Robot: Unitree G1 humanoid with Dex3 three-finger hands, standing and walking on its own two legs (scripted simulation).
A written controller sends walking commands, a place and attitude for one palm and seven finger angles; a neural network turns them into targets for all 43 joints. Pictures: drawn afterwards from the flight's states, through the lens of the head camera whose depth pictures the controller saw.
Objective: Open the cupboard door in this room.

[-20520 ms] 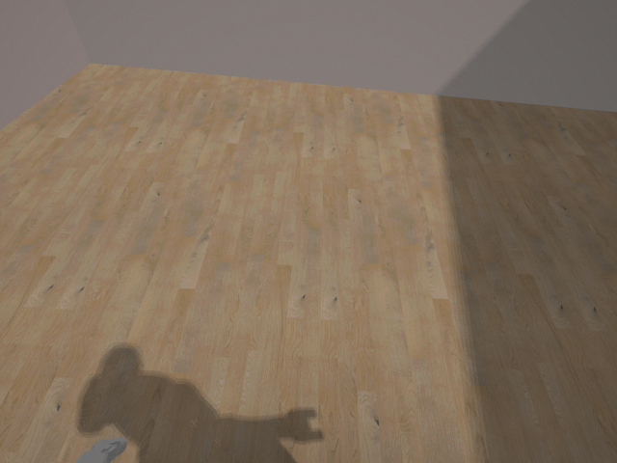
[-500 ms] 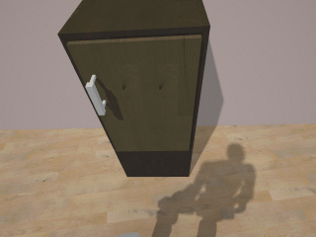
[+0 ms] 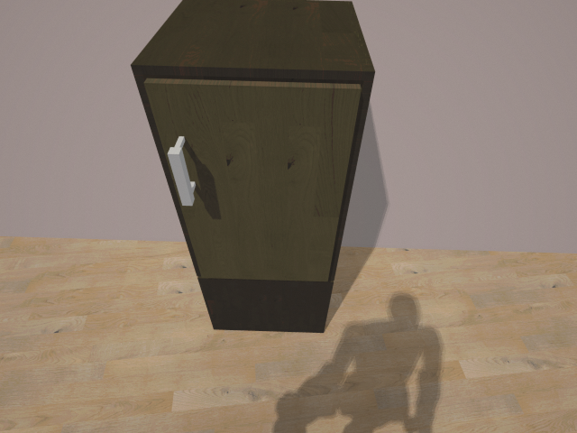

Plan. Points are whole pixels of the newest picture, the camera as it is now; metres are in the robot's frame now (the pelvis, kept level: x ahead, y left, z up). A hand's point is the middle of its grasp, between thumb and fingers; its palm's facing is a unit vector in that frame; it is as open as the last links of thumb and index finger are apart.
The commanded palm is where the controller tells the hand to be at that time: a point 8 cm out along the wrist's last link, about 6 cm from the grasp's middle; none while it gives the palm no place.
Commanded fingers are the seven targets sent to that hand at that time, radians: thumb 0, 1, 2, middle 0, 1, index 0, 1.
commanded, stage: come to a stop and stand still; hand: left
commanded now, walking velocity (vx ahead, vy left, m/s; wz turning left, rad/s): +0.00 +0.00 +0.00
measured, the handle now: (184, 171) +0.57 +0.25 +0.03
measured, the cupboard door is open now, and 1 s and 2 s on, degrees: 0 0 0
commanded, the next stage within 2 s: look again from close up in 0.26 s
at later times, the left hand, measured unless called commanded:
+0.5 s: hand out of the picture -0.03 +0.18 -0.18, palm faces +0.01 -0.99 -0.15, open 7.4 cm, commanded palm none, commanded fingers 0.00 0.90 0.90 -0.20 -0.30 -0.20 -0.30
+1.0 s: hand out of the picture -0.04 +0.23 -0.18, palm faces +0.02 -0.99 -0.15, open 7.4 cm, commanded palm none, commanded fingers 0.00 0.90 0.90 -0.20 -0.30 -0.20 -0.30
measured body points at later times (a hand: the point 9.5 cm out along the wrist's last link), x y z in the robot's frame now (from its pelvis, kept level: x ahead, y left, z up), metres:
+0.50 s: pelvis -0.01 +0.04 -0.01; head -0.01 +0.03 +0.44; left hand -0.03 +0.23 -0.17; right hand -0.04 -0.16 -0.17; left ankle +0.00 +0.14 -0.74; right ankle +0.02 -0.05 -0.74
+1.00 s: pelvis -0.01 +0.08 +0.00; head -0.02 +0.09 +0.45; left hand -0.04 +0.29 -0.17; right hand -0.03 -0.13 -0.16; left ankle +0.00 +0.14 -0.74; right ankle +0.02 -0.05 -0.74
